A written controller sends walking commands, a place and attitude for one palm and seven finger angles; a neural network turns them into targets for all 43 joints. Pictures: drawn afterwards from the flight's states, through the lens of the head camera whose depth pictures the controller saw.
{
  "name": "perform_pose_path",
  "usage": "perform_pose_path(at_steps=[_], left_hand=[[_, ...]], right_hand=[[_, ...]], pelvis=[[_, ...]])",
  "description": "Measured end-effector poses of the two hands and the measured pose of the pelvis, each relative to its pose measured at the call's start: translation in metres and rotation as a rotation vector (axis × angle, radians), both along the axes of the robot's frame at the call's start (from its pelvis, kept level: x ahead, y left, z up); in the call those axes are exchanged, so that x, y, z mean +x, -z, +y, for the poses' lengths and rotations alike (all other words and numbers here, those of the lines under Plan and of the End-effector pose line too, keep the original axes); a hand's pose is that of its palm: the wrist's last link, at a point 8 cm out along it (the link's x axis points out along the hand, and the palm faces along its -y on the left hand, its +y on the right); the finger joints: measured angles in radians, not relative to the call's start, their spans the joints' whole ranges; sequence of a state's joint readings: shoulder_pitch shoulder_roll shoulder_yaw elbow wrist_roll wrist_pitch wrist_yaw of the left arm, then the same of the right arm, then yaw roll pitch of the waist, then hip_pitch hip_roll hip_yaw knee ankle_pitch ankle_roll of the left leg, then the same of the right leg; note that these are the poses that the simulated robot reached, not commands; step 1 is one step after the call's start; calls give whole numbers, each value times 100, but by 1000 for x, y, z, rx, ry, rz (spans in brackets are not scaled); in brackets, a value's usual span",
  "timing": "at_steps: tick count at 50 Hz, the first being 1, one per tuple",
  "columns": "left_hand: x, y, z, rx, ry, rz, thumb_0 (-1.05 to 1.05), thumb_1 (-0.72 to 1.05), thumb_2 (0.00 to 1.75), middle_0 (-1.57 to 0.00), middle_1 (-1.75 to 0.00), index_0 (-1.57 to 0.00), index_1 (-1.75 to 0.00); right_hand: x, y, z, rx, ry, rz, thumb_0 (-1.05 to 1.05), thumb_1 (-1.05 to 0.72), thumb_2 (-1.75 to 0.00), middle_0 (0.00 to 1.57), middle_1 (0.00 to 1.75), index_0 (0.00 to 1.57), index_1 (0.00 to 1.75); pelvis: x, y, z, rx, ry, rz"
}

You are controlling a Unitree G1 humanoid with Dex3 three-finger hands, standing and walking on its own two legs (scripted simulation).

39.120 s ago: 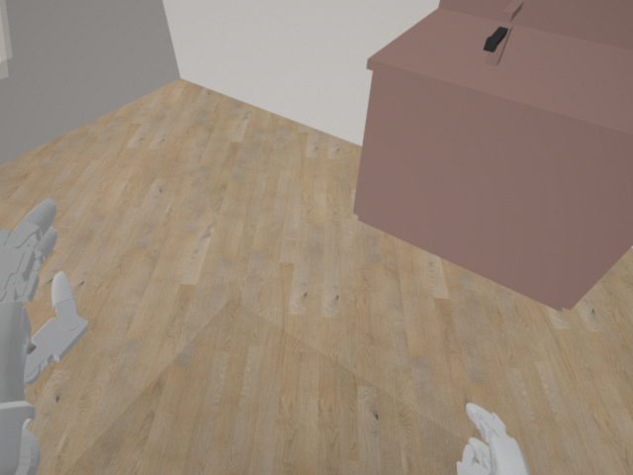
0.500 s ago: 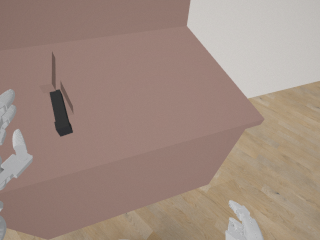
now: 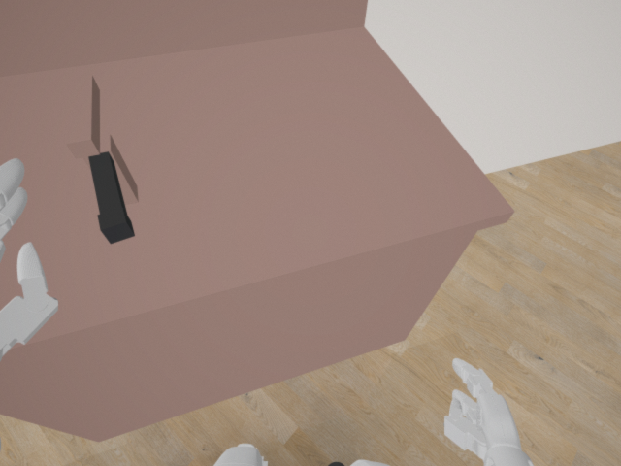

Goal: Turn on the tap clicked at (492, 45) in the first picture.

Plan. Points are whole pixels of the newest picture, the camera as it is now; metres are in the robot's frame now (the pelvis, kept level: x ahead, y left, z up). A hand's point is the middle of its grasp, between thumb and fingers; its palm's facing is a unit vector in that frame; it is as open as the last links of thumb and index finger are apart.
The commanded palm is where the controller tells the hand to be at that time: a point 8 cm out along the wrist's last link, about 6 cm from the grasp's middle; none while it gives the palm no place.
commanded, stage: shuffle to correct the standing spot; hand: left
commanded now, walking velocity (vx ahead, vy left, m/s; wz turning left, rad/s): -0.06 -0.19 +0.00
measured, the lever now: (116, 225) +0.35 +0.26 +0.10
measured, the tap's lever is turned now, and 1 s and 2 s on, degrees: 8 8 8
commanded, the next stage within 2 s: come to a stop and stand still in 0.62 s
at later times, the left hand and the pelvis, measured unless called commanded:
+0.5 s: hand (61, 333) +0.20 +0.22 +0.18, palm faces +0.38 -0.84 -0.38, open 7.4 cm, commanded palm +0.14 +0.27 +0.19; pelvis -0.01 -0.02 +0.00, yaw +2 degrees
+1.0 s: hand (77, 335) +0.20 +0.21 +0.17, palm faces +0.46 -0.80 -0.38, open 7.4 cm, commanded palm +0.14 +0.24 +0.19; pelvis +0.00 -0.05 +0.01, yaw +3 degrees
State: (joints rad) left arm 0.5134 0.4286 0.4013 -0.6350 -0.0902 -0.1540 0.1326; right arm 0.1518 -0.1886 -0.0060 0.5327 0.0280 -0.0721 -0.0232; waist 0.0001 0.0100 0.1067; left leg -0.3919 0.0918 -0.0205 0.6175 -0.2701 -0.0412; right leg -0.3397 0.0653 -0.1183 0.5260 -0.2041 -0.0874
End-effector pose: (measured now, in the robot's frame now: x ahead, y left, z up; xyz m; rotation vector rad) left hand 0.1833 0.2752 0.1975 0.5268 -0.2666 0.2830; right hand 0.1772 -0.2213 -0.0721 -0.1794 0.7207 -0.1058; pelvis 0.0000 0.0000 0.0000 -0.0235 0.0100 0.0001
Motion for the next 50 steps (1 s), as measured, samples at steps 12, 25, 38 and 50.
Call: perform_pose_path(at_steps=[12, 25, 38, 50], left_hand=[[-22, 4, 13, -38, -67, -13, 1, 89, 90, -21, -30, -22, -31], [-25, 8, -17, -85, -55, -9, 1, 89, 90, -21, -30, -22, -31], [-22, 8, -40, -29, -66, 47, 1, 89, 90, -21, -30, -21, -31], [-29, 8, -34, -95, -166, 17, 1, 89, 90, -21, -30, -22, -31]], right_hand=[[-48, 11, 7, 8, 12, 67, 1, -91, -90, 20, 30, 20, 30], [-44, 13, -17, 7, -14, 83, 1, -91, -90, 20, 30, 20, 30], [-13, 5, -46, 6, -30, 25, 1, -91, -90, 20, 30, 20, 30], [-10, 0, -44, -18, -53, 55, 1, -91, -90, 19, 30, 20, 30]], pelvis=[[-12, 2, 5, 4, -20, -34], [-9, 0, -18, 29, -33, -27], [-6, -1, -46, 17, -43, -8], [-2, -10, -46, 27, -49, -22]])
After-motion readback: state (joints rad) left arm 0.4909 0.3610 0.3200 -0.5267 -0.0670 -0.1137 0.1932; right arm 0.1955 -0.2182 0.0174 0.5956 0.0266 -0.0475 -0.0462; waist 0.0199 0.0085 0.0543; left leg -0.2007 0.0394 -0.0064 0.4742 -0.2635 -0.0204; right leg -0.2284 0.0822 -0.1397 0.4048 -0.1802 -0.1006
